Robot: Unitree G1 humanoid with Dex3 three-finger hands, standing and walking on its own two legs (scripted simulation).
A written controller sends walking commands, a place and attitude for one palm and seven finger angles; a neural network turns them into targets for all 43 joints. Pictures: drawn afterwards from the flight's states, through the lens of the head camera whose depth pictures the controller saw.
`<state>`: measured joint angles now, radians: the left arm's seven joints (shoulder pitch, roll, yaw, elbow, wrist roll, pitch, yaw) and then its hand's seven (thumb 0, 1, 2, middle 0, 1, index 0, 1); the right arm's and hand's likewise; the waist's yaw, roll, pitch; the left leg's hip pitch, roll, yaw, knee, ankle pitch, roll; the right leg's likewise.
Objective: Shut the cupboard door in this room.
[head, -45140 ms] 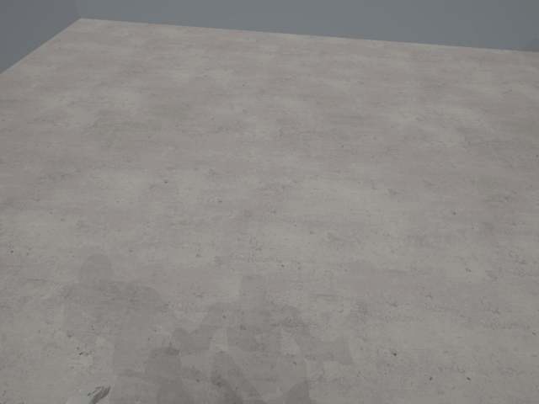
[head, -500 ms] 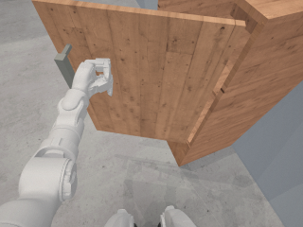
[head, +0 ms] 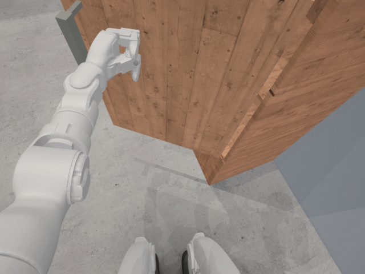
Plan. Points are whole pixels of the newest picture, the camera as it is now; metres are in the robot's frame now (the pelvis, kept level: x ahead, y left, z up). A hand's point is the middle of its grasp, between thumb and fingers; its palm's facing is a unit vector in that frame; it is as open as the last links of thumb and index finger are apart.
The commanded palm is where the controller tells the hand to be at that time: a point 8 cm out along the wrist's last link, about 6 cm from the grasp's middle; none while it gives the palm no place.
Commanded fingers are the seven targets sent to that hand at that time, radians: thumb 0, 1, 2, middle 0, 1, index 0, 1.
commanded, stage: push the door shut along its arc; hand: left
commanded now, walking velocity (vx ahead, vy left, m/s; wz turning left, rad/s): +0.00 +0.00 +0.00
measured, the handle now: (83, 42) +0.59 +0.15 +0.10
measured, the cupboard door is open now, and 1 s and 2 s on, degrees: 51 42 42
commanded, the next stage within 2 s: pull the fist back off the door in 0.10 s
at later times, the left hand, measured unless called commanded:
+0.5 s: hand (148, 56) +0.55 +0.02 +0.10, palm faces +0.03 -1.00 -0.06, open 3.1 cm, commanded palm +0.51 +0.06 +0.11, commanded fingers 0.00 0.90 0.90 -1.30 -1.50 -1.30 -1.50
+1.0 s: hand (143, 101) +0.44 +0.03 +0.09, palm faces -0.01 -1.00 +0.01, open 3.1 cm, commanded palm +0.43 +0.07 +0.11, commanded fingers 0.00 0.90 0.90 -1.30 -1.50 -1.30 -1.50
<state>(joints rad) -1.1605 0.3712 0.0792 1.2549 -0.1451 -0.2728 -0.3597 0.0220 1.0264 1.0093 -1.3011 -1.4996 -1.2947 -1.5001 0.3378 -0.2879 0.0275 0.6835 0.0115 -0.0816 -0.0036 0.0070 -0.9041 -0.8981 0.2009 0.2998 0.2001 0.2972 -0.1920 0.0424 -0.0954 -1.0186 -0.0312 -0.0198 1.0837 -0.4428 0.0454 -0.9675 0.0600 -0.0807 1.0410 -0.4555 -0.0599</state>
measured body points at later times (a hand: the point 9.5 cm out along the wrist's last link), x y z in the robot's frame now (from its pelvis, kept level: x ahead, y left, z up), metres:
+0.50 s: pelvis +0.02 +0.00 +0.00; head +0.15 -0.01 +0.43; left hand +0.54 +0.07 +0.10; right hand +0.00 -0.23 -0.12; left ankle +0.03 +0.09 -0.66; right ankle +0.02 -0.09 -0.66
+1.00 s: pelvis +0.02 -0.01 +0.03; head +0.09 -0.02 +0.48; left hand +0.44 +0.09 +0.09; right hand +0.09 -0.28 -0.09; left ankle +0.03 +0.09 -0.66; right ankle +0.02 -0.09 -0.66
